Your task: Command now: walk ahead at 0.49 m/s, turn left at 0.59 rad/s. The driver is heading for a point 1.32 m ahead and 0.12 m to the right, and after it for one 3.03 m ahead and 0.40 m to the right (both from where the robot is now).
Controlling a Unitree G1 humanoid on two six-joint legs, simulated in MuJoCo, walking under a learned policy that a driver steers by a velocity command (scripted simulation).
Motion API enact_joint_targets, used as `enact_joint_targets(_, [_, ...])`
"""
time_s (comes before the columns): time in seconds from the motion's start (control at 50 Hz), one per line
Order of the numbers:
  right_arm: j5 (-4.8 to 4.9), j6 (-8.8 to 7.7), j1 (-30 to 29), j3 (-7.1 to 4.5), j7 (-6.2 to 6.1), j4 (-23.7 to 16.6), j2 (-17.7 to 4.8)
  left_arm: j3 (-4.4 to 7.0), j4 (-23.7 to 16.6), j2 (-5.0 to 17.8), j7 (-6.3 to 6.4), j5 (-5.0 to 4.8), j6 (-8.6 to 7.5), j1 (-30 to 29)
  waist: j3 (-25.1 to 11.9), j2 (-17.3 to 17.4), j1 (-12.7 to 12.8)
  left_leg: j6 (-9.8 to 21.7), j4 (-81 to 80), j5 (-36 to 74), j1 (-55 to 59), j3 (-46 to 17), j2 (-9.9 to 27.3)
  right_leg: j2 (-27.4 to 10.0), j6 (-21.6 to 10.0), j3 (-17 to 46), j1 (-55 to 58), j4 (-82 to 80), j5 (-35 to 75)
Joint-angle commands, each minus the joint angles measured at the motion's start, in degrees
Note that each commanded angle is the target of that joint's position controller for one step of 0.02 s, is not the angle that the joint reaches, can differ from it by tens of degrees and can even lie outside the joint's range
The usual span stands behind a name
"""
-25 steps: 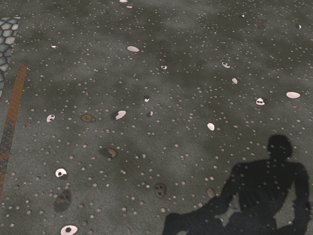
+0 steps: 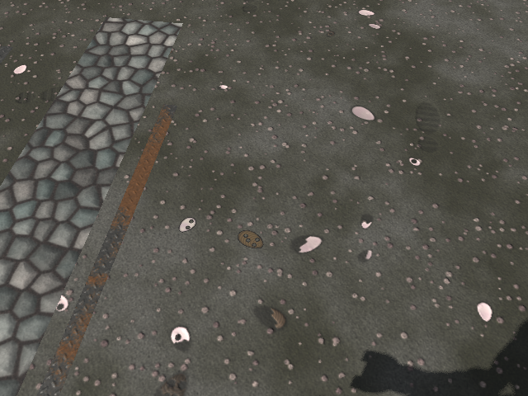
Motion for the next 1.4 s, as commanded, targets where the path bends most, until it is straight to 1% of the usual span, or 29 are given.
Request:
enact_joint_targets(0.02, [0.27,0.29,1.61,-0.81,0.30,-4.85,-1.94,1.37,-1.17,4.89,-0.26,-0.02,-0.79,1.94,-2.71,-6.20,0.11,-0.11,-0.33,3.23,-10.57,-1.62,7.04,-16.44,-9.84,15.17,9.71,-15.19,1.43])
enact_joint_targets(0.08, [-0.41,0.99,-2.40,-0.56,0.26,-7.76,-1.56,2.32,0.22,7.33,-0.33,-0.42,-1.19,2.79,-0.60,-4.72,0.14,-0.79,-5.90,7.08,-14.92,-1.59,8.31,-17.63,-11.15,9.97,9.37,-17.38,6.63])
enact_joint_targets(0.2, [-0.76,-0.64,-12.32,0.60,2.03,-10.70,-0.71,2.48,2.26,9.58,-0.43,-1.13,0.00,6.19,0.89,-3.88,3.22,-0.46,-26.76,20.91,-11.75,3.07,6.05,-14.78,-9.42,0.84,11.37,-16.72,9.64])
enact_joint_targets(0.28, [-0.41,-0.86,-18.28,0.68,3.09,-13.70,-1.87,2.71,4.55,11.61,-0.51,-2.32,1.42,10.31,2.58,-5.40,4.59,0.86,-34.22,15.41,-10.99,5.55,4.69,-17.88,-8.30,1.74,17.51,-14.33,8.44])
enact_joint_targets(0.32, [-0.69,-1.02,-16.49,0.01,3.29,-13.98,-3.51,2.81,5.15,12.53,-0.33,-2.68,2.33,10.08,1.26,-6.81,2.30,2.68,-37.45,11.05,-6.37,7.42,2.62,-18.83,-7.13,1.31,20.05,-9.59,17.05])
enact_joint_targets(0.36, [-1.10,-1.00,-1.23,-2.83,2.68,-9.31,-8.29,1.95,5.26,10.94,0.03,-2.19,2.88,9.85,-8.05,-5.58,-5.58,5.48,-40.50,14.22,16.71,9.66,-1.33,-14.31,-3.92,-3.61,14.49,9.70,30.49])
enact_joint_targets(0.38, [-1.57,-0.64,9.54,-4.50,1.50,-7.64,-13.94,0.30,3.51,7.27,0.00,-0.40,2.55,10.27,-16.39,3.68,-9.24,9.66,-39.82,17.12,35.13,-6.69,11.88,-10.62,-1.14,-4.92,-0.22,30.71,11.40])
enact_joint_targets(0.4, [-1.92,-0.74,9.44,-4.47,1.60,-7.75,-17.24,-1.43,2.93,1.37,-0.68,-1.05,1.12,16.00,-23.15,15.53,-4.29,17.86,-49.24,7.29,47.08,-33.83,23.71,-1.03,0.91,2.21,-19.27,47.76,-25.72])
enact_joint_targets(0.42, [-1.99,-1.35,9.13,-3.14,1.88,-8.00,-11.26,0.30,3.57,8.11,-0.87,-3.27,0.25,11.37,-19.89,6.65,-7.03,15.46,-52.22,5.67,43.16,-33.02,23.11,-3.12,-0.06,9.86,-24.53,53.47,-25.00])
enact_joint_targets(0.44, [-1.90,-1.75,5.57,-2.36,2.00,-7.91,-9.18,0.86,1.82,9.06,-0.89,-4.25,0.07,7.29,-12.40,5.45,-5.71,13.07,-52.47,10.25,36.25,-23.01,21.35,-5.43,-0.90,9.49,-27.00,52.81,-19.51])
enact_joint_targets(0.48, [-1.70,-2.30,-2.22,-1.31,2.42,-8.32,-5.05,1.15,2.11,7.77,-0.28,-2.46,1.11,5.85,-6.35,2.41,-1.45,10.34,-55.74,16.94,23.55,-10.44,16.34,-9.66,-0.23,9.05,-22.03,46.29,-10.64])
enact_joint_targets(0.52, [-2.23,-3.49,-4.29,-1.23,2.40,-7.51,-3.50,1.24,3.20,5.87,-0.28,-2.56,2.96,8.78,-5.26,3.48,1.05,9.62,-59.61,19.64,18.13,-4.56,14.43,-10.44,0.43,9.51,-16.75,44.62,-5.99])
enact_joint_targets(0.62, [-2.99,-4.28,-1.87,-1.93,0.88,-4.10,-4.49,1.44,1.59,3.73,-0.06,-2.22,4.30,4.66,-0.54,1.21,0.97,8.73,-62.59,26.71,19.06,5.53,13.85,-8.74,1.67,12.11,-23.48,36.02,4.13])
enact_joint_targets(0.72, [-2.44,-3.74,-0.30,-2.42,-0.29,-2.11,-6.40,0.63,-1.59,1.95,-1.65,-1.43,3.92,-3.83,2.77,0.49,-1.91,6.82,-63.99,25.55,21.98,12.39,13.88,-7.71,0.95,7.14,-23.38,20.67,13.82])
enact_joint_targets(0.82, [-1.42,-1.86,2.98,-2.98,-0.70,0.36,-7.71,0.17,-6.30,1.50,-3.54,-1.67,3.73,-10.54,4.74,0.37,-3.81,5.94,-59.05,33.26,31.46,15.56,16.66,-6.77,-1.65,2.19,-26.23,14.25,6.78])
enact_joint_targets(0.88, [-0.99,-0.63,0.83,-3.51,-1.25,-0.21,-10.26,1.38,-7.49,3.81,-4.06,-2.04,4.00,-6.85,0.00,3.56,-0.13,4.07,-48.69,59.96,32.77,17.84,16.45,-1.64,-4.89,-3.22,-15.81,13.88,-1.68])
enact_joint_targets(0.92, [-0.54,0.05,-1.46,-3.55,-1.54,-0.82,-11.43,4.27,-4.63,9.06,-3.29,-2.29,4.18,7.62,-8.06,3.36,8.22,1.59,-28.57,64.55,26.85,19.32,13.64,3.00,-8.64,-3.82,5.07,9.03,-0.30])
enact_joint_targets(0.94, [-1.43,-0.61,-0.85,-2.80,-1.60,-1.96,-9.70,6.18,-3.12,14.29,-1.86,-1.93,4.81,15.52,-12.88,-3.40,11.00,-1.20,-10.36,42.91,12.18,19.02,10.57,-4.33,-11.98,9.24,22.16,6.78,0.65])
enact_joint_targets(0.96, [-2.36,-2.61,4.15,-0.20,-0.55,-4.88,-1.09,6.73,-4.90,19.09,-1.54,-2.09,4.46,12.33,-18.79,-17.80,3.39,-5.18,12.41,-10.66,-13.54,11.30,-3.24,-19.68,-24.36,44.75,40.68,-0.52,-6.06])
enact_joint_targets(0.98, [-0.44,-5.40,-1.69,-0.78,0.56,-6.02,-5.78,5.25,-5.27,14.43,-1.68,-1.37,4.03,14.63,-23.87,-10.23,7.84,-3.06,15.55,-11.02,-19.39,-2.03,-1.94,-21.17,-23.74,51.74,42.49,-7.52,-9.73])
enact_joint_targets(1.0, [1.37,-6.25,-6.31,-1.06,0.94,-7.62,-7.06,4.40,-5.05,10.93,-1.68,-1.10,3.45,13.14,-16.16,-7.61,7.58,-1.43,12.79,-6.68,-22.21,-1.82,0.86,-19.34,-20.66,42.28,36.94,-7.38,-6.76])
enact_joint_targets(1.02, [0.49,-6.44,-6.98,-0.86,0.56,-7.69,-6.45,3.77,-5.60,8.93,-1.88,-1.60,2.99,8.92,-9.58,-1.66,4.14,-0.97,6.32,-2.43,-20.25,-1.20,3.62,-16.50,-18.23,34.51,26.83,-7.38,-0.31])
enact_joint_targets(1.04, [-1.32,-6.00,-7.20,-1.41,0.00,-7.04,-7.23,3.09,-6.49,6.54,-1.76,-1.68,2.81,5.16,-7.30,-0.91,2.00,-1.27,1.13,-0.39,-16.27,-0.77,5.56,-14.12,-16.54,29.12,19.67,-7.84,5.11])
enact_joint_targets(1.06, [-1.92,-5.19,-5.86,-1.76,0.02,-6.95,-7.45,2.76,-7.59,5.98,-1.50,-1.10,2.77,3.34,-5.95,-2.05,0.19,-1.72,-1.17,1.11,-12.49,-0.91,6.49,-12.69,-16.30,26.65,14.43,-9.12,8.63])
enact_joint_targets(1.12, [-2.71,-3.35,-5.72,-1.53,-0.07,-7.79,-5.58,3.30,-7.91,8.04,-0.68,-1.26,2.47,4.04,-4.22,-2.34,-1.06,-4.34,-8.71,4.15,-10.04,0.94,6.38,-10.70,-16.44,22.29,7.25,-11.11,16.11])
enact_joint_targets(1.18, [-2.91,-2.92,-12.25,-0.70,-0.16,-9.93,-3.82,3.71,-7.42,9.65,0.39,-1.67,2.87,6.45,-2.48,-4.00,0.93,-6.11,-21.33,14.41,-9.96,2.36,4.46,-7.44,-13.98,18.06,4.09,-10.74,16.00])
enact_joint_targets(1.3, [-1.44,-4.06,-21.73,-0.48,1.40,-12.62,-4.31,3.68,-6.24,9.70,1.01,-2.29,4.18,11.49,-2.53,-7.52,5.10,-5.48,-39.43,23.64,-4.55,1.84,-0.27,-7.46,-10.65,22.30,7.04,-5.82,5.63])
enact_joint_targets(1.36, [-1.23,-5.01,-19.68,-1.45,2.04,-12.52,-6.50,3.69,-6.32,9.51,1.35,-1.98,4.58,11.18,-3.01,-9.32,3.29,-3.19,-42.79,18.10,-1.78,1.03,-0.50,-9.84,-9.43,27.35,11.97,-1.22,4.80])
enact_joint_targets(1.4, [-2.00,-5.67,-11.05,-2.55,1.78,-10.32,-8.11,2.94,-6.77,7.23,1.23,-1.58,4.50,9.93,-6.80,-9.69,-1.12,0.08,-45.93,18.74,10.70,2.38,0.01,-6.98,-7.09,25.46,11.33,6.64,12.37])
Velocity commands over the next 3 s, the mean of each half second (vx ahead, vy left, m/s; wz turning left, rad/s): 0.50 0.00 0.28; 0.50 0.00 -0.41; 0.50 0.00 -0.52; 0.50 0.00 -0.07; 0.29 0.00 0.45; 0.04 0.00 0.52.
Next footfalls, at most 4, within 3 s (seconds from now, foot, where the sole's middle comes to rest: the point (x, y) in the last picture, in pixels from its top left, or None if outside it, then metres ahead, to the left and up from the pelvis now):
0.36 left None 0.34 0.19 -0.77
0.94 right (288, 323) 0.66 -0.03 -0.77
1.42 left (247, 225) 0.98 0.08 -0.77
1.90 right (354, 197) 1.08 -0.26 -0.77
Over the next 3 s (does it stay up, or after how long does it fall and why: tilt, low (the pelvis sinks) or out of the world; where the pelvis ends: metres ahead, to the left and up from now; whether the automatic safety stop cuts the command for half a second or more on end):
stays up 1.28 -0.24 0.00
